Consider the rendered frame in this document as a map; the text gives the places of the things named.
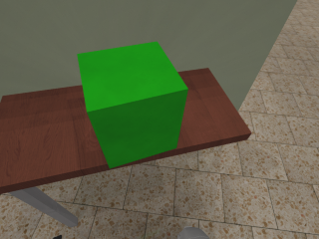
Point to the carton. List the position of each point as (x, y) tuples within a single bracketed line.
[(135, 101)]

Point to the table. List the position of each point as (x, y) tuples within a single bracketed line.
[(47, 136)]

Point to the right robot thigh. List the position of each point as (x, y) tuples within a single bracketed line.
[(192, 233)]

